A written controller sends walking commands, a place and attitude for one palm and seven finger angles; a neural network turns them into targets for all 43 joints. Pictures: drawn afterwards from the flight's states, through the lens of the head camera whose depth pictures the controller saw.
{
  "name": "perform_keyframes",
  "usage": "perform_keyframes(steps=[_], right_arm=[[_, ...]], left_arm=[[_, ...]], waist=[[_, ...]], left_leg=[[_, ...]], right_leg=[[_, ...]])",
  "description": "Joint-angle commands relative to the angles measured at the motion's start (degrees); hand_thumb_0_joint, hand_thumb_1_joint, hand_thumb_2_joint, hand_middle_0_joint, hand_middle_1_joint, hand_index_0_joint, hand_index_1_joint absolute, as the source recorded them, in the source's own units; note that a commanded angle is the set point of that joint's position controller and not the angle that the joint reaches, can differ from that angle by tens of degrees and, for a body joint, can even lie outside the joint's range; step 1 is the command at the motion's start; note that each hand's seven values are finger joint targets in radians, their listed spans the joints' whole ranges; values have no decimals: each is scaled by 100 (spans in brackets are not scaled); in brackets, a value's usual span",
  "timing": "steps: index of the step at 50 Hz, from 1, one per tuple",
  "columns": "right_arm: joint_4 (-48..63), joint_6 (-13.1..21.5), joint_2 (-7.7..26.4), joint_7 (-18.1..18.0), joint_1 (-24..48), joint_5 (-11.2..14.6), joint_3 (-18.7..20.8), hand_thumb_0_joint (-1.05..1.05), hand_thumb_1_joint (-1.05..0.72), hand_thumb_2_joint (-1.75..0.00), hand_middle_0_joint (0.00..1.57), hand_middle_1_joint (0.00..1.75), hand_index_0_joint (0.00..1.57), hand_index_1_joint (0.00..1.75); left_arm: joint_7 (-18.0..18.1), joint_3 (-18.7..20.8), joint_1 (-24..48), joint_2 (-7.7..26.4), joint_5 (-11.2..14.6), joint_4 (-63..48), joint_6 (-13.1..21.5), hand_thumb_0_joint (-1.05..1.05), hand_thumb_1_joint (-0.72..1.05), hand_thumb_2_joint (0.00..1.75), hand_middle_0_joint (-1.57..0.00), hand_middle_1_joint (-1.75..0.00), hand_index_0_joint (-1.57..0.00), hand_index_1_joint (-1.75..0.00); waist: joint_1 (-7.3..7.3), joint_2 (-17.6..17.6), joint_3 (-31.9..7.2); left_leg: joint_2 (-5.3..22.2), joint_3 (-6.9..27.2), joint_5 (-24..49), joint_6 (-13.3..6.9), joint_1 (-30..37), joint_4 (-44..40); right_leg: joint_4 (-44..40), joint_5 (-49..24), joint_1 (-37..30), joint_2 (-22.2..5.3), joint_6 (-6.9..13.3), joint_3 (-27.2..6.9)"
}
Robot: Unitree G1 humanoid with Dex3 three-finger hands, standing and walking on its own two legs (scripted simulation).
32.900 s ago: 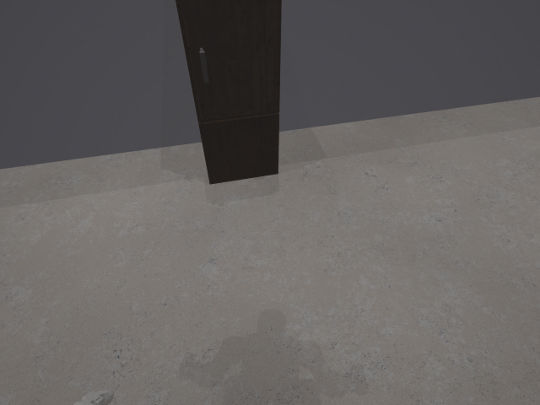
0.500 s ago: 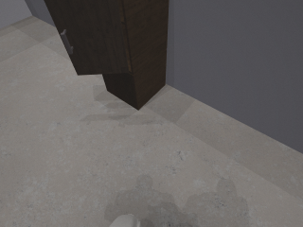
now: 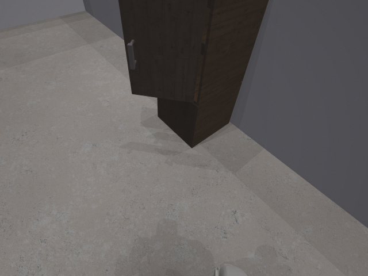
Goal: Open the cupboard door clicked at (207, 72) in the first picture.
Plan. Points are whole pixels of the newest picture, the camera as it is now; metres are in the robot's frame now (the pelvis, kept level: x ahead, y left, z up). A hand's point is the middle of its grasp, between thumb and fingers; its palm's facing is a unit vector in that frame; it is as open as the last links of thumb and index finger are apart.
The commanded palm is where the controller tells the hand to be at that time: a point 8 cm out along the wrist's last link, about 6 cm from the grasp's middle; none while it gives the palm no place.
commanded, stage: take the last steps up to it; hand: left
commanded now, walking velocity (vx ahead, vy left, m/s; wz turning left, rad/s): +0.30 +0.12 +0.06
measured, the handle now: (132, 54) +1.01 +0.31 -0.09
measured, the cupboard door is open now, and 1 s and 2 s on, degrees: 41 41 41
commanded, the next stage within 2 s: come to a stop and stand still in 1.08 s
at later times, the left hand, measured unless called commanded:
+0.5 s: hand (127, 238) +0.23 +0.16 -0.16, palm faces +0.13 -0.97 -0.22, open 7.1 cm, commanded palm none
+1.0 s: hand (101, 201) +0.33 +0.27 -0.19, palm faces +0.12 -0.98 -0.16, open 7.4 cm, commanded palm none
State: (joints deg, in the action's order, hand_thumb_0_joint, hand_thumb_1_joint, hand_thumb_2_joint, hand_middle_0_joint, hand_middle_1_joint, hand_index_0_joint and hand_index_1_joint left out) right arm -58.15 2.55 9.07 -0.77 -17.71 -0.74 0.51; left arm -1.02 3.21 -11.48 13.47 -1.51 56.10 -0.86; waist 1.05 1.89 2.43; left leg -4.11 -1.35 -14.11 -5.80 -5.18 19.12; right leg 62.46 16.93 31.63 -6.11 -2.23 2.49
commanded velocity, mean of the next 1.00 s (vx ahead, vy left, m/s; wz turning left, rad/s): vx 0.28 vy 0.10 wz -0.01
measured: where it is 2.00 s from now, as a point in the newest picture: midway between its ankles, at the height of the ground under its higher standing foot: (161, 236)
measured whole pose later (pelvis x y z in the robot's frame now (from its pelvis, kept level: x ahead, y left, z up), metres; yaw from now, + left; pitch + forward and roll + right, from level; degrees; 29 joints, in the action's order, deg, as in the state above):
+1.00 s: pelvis +0.34 +0.09 -0.01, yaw +1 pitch +0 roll +1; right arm -56.0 4.5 8.5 -1.7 -10.5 -0.6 2.0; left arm 0.0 2.9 -16.9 9.8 -1.3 61.0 0.8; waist 3.0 2.8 3.1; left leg -1.6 -9.3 -12.0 -4.4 -13.1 24.7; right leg 66.0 19.5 29.5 -6.1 -0.1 3.5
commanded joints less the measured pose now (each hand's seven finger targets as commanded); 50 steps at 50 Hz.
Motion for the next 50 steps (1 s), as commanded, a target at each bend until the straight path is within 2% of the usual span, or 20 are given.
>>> perform_keyframes(steps=[1, 9, 11, 13, 14, 15, 16, 18, 20, 22, 26, 35, 37, 38, 39, 40, 41, 42, 46, 50], right_arm=[[-2, 113, 859, -87, -762, -6, 191, 0, -90, -90, 20, 30, 20, 30], [-420, 131, 739, -119, -1363, -74, 138, 0, -90, -90, 20, 30, 20, 30], [-497, 128, 737, -123, -1331, -70, 127, 0, -90, -90, 20, 30, 20, 30], [-509, 151, 816, -124, -1158, 12, 164, 0, -90, -90, 20, 30, 20, 30], [-408, 189, 746, -87, -1108, 82, 190, 0, -90, -90, 20, 30, 20, 30], [-228, 188, 576, -92, -1329, 114, 193, 0, -90, -90, 20, 30, 20, 30], [-202, 129, 805, -65, -1026, 38, 241, 0, -90, -90, 20, 30, 20, 30], [-151, 9, 490, -5, -366, -21, 272, 0, -90, -90, 20, 30, 20, 30], [-241, -148, 177, 70, -593, -75, 237, 0, -90, -90, 20, 30, 20, 30], [-274, -192, 104, 121, -715, -95, 228, 0, -90, -90, 20, 30, 20, 30], [-17, -185, 67, 201, -141, -88, 278, 0, -90, -90, 20, 30, 20, 30], [594, -35, 326, 339, 1285, -34, 276, 0, -90, -90, 20, 30, 20, 30], [458, 16, 485, 284, 768, -59, 296, 0, -90, -90, 20, 30, 20, 30], [234, 54, 730, 217, 109, -79, 341, 0, -90, -90, 20, 30, 20, 30], [53, 99, 1324, 134, -714, -153, 482, 0, -90, -90, 20, 30, 20, 30], [-23, 69, 1696, 50, -1229, -120, 553, 0, -90, -90, 20, 30, 20, 30], [3, 16, 1646, -21, -1136, -99, 510, 0, -90, -90, 20, 30, 20, 30], [123, 28, 1379, -21, -631, -95, 426, 0, -90, -90, 20, 30, 20, 30], [257, 162, 746, -84, 103, -56, 204, 0, -90, -90, 20, 30, 20, 30], [118, 224, 625, -104, -106, -70, 207, 0, -90, -90, 20, 30, 20, 30]], left_arm=[[-12, 26, 609, 245, 2, -543, 134, 0, 90, 90, -20, -30, -20, -30], [-11, -59, 1403, 66, 25, -847, 220, 0, 90, 90, -20, -30, -20, -30], [-2, -44, 1110, 108, 29, -787, 252, 0, 90, 90, -20, -30, -20, -30], [37, 74, -237, 342, 28, -403, 333, 0, 90, 90, -20, -30, -20, -30], [92, 210, -1176, 735, 2, -149, 397, 0, 90, 90, -20, -30, -20, -30], [146, 321, -1734, 1199, 8, 5, 384, 0, 90, 90, -20, -30, -20, -30], [166, 328, -1546, 1190, 106, -45, 355, 0, 90, 90, -20, -30, -20, -30], [202, 167, -628, 571, 100, -194, 376, 0, 90, 90, -20, -30, -20, -30], [188, 62, -359, 124, 87, -174, 433, 0, 90, 90, -20, -30, -20, -30], [160, 33, -522, 56, 75, -68, 518, 0, 90, 90, -20, -30, -20, -30], [147, 118, -887, 181, 50, 137, 619, 0, 90, 90, -20, -30, -20, -30], [149, 122, -1310, 545, -19, 541, 539, 0, 90, 90, -20, -30, -20, -30], [160, 151, -1184, 561, -1, 530, 490, 0, 90, 90, -20, -30, -20, -30], [149, 118, -1193, 463, 1, 524, 466, 0, 90, 90, -20, -30, -20, -30], [123, 64, -1393, 182, 46, 442, 449, 0, 90, 90, -20, -30, -20, -30], [120, -22, -1302, -14, 67, 258, 463, 0, 90, 90, -20, -30, -20, -30], [143, 2, -971, 43, 66, 136, 443, 0, 90, 90, -20, -30, -20, -30], [155, 11, -840, 32, 55, 147, 425, 0, 90, 90, -20, -30, -20, -30], [69, 25, -1016, -139, -3, 316, 244, 0, 90, 90, -20, -30, -20, -30], [73, 36, -746, -181, 13, 152, 189, 0, 90, 90, -20, -30, -20, -30]], waist=[[-248, -629, 156], [-436, -560, 424], [-269, -565, 349], [345, -148, -257], [688, 404, -904], [666, 1357, -1481], [594, 541, -1017], [220, 136, 428], [-90, 618, 590], [-185, 696, 307], [-60, 200, 63], [214, 879, 354], [-116, 704, 202], [-399, 223, -131], [-674, -996, -846], [-763, -2036, -1262], [-753, -1387, -1061], [-537, -831, -754], [-42, -812, -16], [30, -472, -112]], left_leg=[[1538, 1152, 2123, -621, 567, -743], [1620, 1089, 2943, -603, 695, -468], [1482, 884, 3540, -459, 483, -80], [1153, 656, 3745, -128, -299, 1350], [772, 364, 2502, 131, -1498, 2601], [-75, 15, -1684, 439, -2709, 4387], [361, 432, -1857, 409, -2961, 5252], [811, 540, -900, 465, -3023, 5241], [994, 391, -330, 574, -2646, 4858], [990, 150, 51, 694, -2480, 4380], [1030, -90, 463, 853, -2674, 3366], [720, -351, 255, 681, -2156, 1575], [477, -548, 356, 578, -977, 928], [489, -493, 278, 498, 86, 670], [1646, 815, 424, 128, 1353, 642], [2586, 2197, 882, -384, 1838, 121], [2785, 2246, 1062, -625, 1475, -143], [2634, 1800, 702, -626, 727, -246], [2038, 753, 1139, -335, -632, -712], [1972, 459, 2080, -509, -352, -775]], right_leg=[[-516, -301, 734, -15, -13, 79], [-1944, -136, 141, 217, 222, 246], [-2499, -129, -667, 425, 322, 378], [-3259, -826, -2843, 470, 461, 257], [-3423, -939, -4536, -524, 850, -910], [-4122, -1593, -5489, -2338, 1572, -3241], [-4635, -1058, -4601, -2525, 1784, -3391], [-5144, 37, -2448, -1932, 1390, -2458], [-5340, -182, -1636, -1406, 1069, -1193], [-5390, -832, -1698, -1112, 921, -587], [-5323, -1522, -2211, -1095, 1058, -420], [-4918, -1804, -2635, -1279, 867, -339], [-4228, -2012, -2224, -1072, 702, -27], [-3196, -2125, -1825, -773, 579, 195], [-1661, -541, -829, -150, 322, 648], [71, 1705, 75, 349, 223, 550], [883, 1650, 385, 182, 334, 32], [1126, 1312, 409, 8, 376, -36], [752, 223, 44, -189, 253, -148], [-192, -72, 9, -129, 222, -91]])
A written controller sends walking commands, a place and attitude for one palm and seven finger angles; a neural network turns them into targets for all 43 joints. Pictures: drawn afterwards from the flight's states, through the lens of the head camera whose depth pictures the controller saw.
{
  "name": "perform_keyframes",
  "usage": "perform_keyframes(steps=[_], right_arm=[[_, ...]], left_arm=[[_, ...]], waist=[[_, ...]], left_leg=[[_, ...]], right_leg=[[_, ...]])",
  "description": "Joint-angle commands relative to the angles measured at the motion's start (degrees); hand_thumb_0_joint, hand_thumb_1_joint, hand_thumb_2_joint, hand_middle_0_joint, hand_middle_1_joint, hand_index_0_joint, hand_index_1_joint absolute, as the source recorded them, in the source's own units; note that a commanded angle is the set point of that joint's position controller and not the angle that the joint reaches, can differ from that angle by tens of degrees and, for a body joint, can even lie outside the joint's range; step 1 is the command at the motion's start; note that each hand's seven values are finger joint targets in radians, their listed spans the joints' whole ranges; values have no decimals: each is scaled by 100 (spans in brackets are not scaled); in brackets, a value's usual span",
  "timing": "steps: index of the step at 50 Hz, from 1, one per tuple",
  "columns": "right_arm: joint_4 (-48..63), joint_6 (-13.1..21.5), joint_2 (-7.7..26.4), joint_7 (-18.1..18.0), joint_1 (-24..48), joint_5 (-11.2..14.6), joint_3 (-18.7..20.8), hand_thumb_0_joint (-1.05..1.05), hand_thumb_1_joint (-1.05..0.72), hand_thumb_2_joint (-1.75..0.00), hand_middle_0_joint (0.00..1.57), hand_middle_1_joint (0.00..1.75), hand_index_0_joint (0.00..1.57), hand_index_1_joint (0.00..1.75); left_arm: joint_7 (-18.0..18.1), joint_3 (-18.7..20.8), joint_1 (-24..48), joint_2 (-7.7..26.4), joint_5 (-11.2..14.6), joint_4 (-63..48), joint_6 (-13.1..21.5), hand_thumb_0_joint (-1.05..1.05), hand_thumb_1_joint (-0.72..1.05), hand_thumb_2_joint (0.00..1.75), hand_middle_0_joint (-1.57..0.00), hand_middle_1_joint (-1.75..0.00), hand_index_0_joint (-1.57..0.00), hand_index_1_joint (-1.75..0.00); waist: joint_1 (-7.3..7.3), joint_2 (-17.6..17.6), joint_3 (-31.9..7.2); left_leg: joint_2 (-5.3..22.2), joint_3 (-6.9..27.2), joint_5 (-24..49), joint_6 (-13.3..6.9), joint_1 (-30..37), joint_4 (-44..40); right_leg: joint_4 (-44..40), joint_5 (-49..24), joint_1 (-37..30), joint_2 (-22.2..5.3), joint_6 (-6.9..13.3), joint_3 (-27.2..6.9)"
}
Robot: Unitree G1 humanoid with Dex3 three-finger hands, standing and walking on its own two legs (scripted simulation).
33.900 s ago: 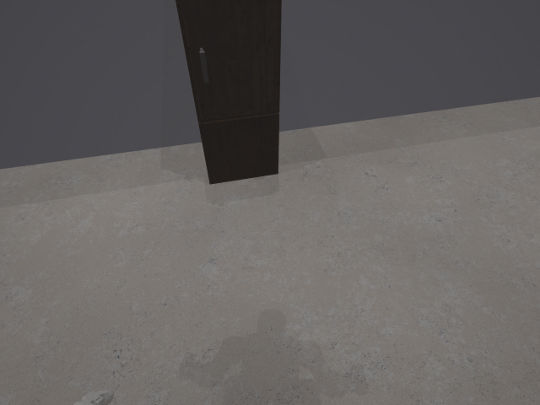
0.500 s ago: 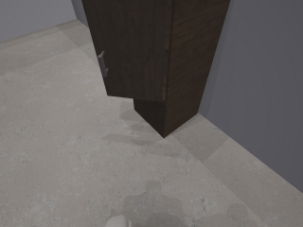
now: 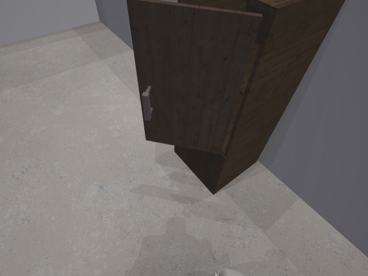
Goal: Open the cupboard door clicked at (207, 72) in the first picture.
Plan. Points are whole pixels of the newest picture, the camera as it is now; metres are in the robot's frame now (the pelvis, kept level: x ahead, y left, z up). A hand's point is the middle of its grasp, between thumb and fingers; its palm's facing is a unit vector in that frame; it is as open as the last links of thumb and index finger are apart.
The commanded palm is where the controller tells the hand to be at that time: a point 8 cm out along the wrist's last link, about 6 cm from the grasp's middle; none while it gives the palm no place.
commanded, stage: take the last steps up to it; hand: left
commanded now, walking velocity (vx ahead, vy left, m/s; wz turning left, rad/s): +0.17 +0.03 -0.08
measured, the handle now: (148, 103) +0.67 +0.20 -0.09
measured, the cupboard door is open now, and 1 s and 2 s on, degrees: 41 41 41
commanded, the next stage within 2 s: come to a stop and stand still in 0.08 s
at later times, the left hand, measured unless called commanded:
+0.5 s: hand (124, 250) +0.20 +0.17 -0.18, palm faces -0.01 -0.99 -0.17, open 7.3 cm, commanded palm none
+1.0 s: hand out of the picture +0.09 +0.18 -0.18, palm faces +0.00 -0.98 -0.22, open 7.4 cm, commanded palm none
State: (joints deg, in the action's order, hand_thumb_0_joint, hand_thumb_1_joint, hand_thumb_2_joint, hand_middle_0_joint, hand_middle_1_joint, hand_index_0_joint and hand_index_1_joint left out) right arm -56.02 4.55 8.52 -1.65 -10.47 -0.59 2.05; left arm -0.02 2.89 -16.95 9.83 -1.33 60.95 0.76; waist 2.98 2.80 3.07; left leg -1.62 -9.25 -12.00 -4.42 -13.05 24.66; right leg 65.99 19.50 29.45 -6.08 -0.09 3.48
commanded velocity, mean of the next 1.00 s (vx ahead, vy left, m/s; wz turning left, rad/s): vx -0.08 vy -0.01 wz -0.01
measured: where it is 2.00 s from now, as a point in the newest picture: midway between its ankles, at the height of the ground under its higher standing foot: outside the picture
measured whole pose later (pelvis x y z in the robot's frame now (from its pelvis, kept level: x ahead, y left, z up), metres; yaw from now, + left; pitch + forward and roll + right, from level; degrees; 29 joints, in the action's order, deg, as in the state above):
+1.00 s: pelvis +0.07 +0.01 -0.01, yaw -2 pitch -1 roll +0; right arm -56.2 -1.0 11.9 -0.7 -12.1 -0.5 2.1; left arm 2.7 -0.6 -18.1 9.2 -1.0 57.7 0.5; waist 0.1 -1.0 1.4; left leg 1.6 -3.4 -16.6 -0.5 -14.8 33.3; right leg 32.3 18.9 11.9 0.6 1.5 2.8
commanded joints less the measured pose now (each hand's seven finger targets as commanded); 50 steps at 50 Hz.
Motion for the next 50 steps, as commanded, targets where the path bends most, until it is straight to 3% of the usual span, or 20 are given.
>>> perform_keyframes(steps=[1, 6, 10, 11, 12, 13, 14, 18, 22, 24, 28, 33, 36, 39, 41, 42, 43, 45, 48, 50], right_arm=[[-92, 29, 667, -19, -896, -100, 74, 0, -90, -90, 20, 30, 20, 30], [-278, -40, 781, -4, -1023, -125, 34, 0, -90, -90, 20, 30, 20, 30], [-410, -130, 728, -30, -1110, -104, -21, 0, -90, -90, 20, 30, 20, 30], [-424, -128, 687, -45, -1052, -63, -46, 0, -90, -90, 20, 30, 20, 30], [-365, -125, 554, -55, -1101, -6, -59, 0, -90, -90, 20, 30, 20, 30], [-340, -192, 547, -43, -1236, 51, -69, 0, -90, -90, 20, 30, 20, 30], [-384, -288, 525, -58, -1275, 75, -63, 0, -90, -90, 20, 30, 20, 30], [-577, -528, 374, -78, -1355, 89, -32, 0, -90, -90, 20, 30, 20, 30], [-685, -547, 457, -50, -1446, 12, 31, 0, -90, -90, 20, 30, 20, 30], [-428, -543, 857, -87, -1140, -49, 109, 0, -90, -90, 20, 30, 20, 30], [-221, -516, 862, -145, -688, -92, 134, 0, -90, -90, 20, 30, 20, 30], [-187, -492, 1072, -158, -584, -65, 219, 0, -90, -90, 20, 30, 20, 30], [-95, -525, 901, -130, -548, 27, 245, 0, -90, -90, 20, 30, 20, 30], [-128, -587, 629, -55, -454, 19, 139, 0, -90, -90, 20, 30, 20, 30], [-190, -589, 584, -29, -435, 17, 106, 0, -90, -90, 20, 30, 20, 30], [263, -482, 930, 16, -99, 26, 182, 0, -90, -90, 20, 30, 20, 30], [363, -527, 542, 89, -201, 28, 87, 0, -90, -90, 20, 30, 20, 30], [373, -532, 484, 122, -190, 5, 45, 0, -90, -90, 20, 30, 20, 30], [324, -418, 705, 103, -456, -11, 12, 0, -90, -90, 20, 30, 20, 30], [312, -388, 741, 99, -366, -39, -20, 0, -90, -90, 20, 30, 20, 30]], left_arm=[[-32, 63, -65, 132, -13, -413, 20, 0, 90, 90, -20, -30, -20, -30], [-41, 17, 522, 198, -6, -672, 6, 0, 90, 90, -20, -30, -20, -30], [-19, -1, 506, 335, -13, -672, 36, 0, 90, 90, -20, -30, -20, -30], [5, 21, 165, 415, -9, -559, 85, 0, 90, 90, -20, -30, -20, -30], [70, 66, -215, 732, 5, -433, 144, 0, 90, 90, -20, -30, -20, -30], [116, 72, -422, 1091, 50, -324, 164, 0, 90, 90, -20, -30, -20, -30], [141, 14, -309, 1186, 82, -345, 143, 0, 90, 90, -20, -30, -20, -30], [266, 18, 535, 963, 65, -507, 43, 0, 90, 90, -20, -30, -20, -30], [238, 85, 642, 955, 137, -510, -78, 0, 90, 90, -20, -30, -20, -30], [200, 49, 647, 676, 153, -632, -181, 0, 90, 90, -20, -30, -20, -30], [190, 57, 580, 436, 80, -612, -376, 0, 90, 90, -20, -30, -20, -30], [155, 53, 235, 496, 66, -534, -279, 0, 90, 90, -20, -30, -20, -30], [187, 62, 102, 784, 17, -524, -182, 0, 90, 90, -20, -30, -20, -30], [201, 13, 326, 883, 41, -480, -96, 0, 90, 90, -20, -30, -20, -30], [209, -34, 349, 815, 59, -430, -69, 0, 90, 90, -20, -30, -20, -30], [430, -57, -287, 809, -42, -526, 18, 0, 90, 90, -20, -30, -20, -30], [407, -55, -112, 1098, -3, -731, 75, 0, 90, 90, -20, -30, -20, -30], [364, -62, -54, 1017, -6, -728, 136, 0, 90, 90, -20, -30, -20, -30], [322, -138, -18, 819, 44, -811, 138, 0, 90, 90, -20, -30, -20, -30], [301, -175, -7, 727, 34, -811, 81, 0, 90, 90, -20, -30, -20, -30]], waist=[[-172, -463, -158], [-261, -793, -63], [-168, -350, 5], [-3, -112, -188], [58, 362, -527], [-16, 737, -840], [-84, 581, -835], [-344, 851, -718], [-395, 40, -701], [-253, -1084, -518], [-234, -1163, 141], [-251, -906, -510], [-370, -61, -615], [-472, 838, -635], [-493, 620, -489], [-293, 225, -260], [-377, 574, -521], [-422, -282, -505], [-488, -276, -277], [-373, -522, 92]], left_leg=[[1728, 1139, 2122, -675, 475, -1299], [1705, 982, 2276, -651, 530, -1068], [1482, 920, 2175, -350, 243, -369], [1199, 683, 2217, -56, 66, 195], [784, 523, 1477, 306, -713, 806], [312, 339, -557, 612, -986, 1304], [315, 527, -2170, 681, -642, 1740], [401, 718, -1669, 700, -491, 1387], [507, 650, 737, 674, 257, 70], [1445, 1471, 2465, 143, -2, -194], [1870, 1737, 2248, -488, -517, -706], [1684, 1549, 3365, -390, 634, 24], [1001, 1024, 1657, 181, 311, 524], [456, 682, 41, 482, 311, 701], [457, 729, -29, 489, 432, 454], [523, 437, -256, 566, -21, 1123], [426, 649, -889, 430, -468, 1376], [427, 637, -898, 408, -364, 963], [694, 1025, 435, 249, 165, 348], [805, 1203, 162, 172, -209, 52]], right_leg=[[-877, -414, 172, -107, 8, -153], [-2181, -374, -448, 94, 89, 30], [-3341, -722, -1533, 354, 156, 143], [-3930, -1703, -2253, 257, 163, -45], [-3856, -3829, -3284, -413, 440, -995], [-4051, -5359, -3547, -1480, 1063, -1774], [-4321, -5718, -3032, -1887, 1500, -1714], [-3989, -6242, -2708, -1222, 1195, -898], [-3508, -4258, -2115, -728, 621, -640], [-3253, -1857, -1729, 34, 118, -86], [-2038, 871, -1279, 421, 52, -225], [-3249, -93, -1463, 447, 48, -194], [-4141, -2524, -1871, -109, 280, -947], [-4423, -3112, -1796, -636, 663, -1300], [-4555, -2640, -1605, -549, 601, -1164], [-4281, -4745, -1756, -530, 173, -1536], [-4248, -3789, -2034, -646, 372, -1374], [-4223, -3097, -2005, -621, 720, -1304], [-4054, -1710, -1365, -44, 395, -850], [-4186, -712, -1305, 94, 316, -741]])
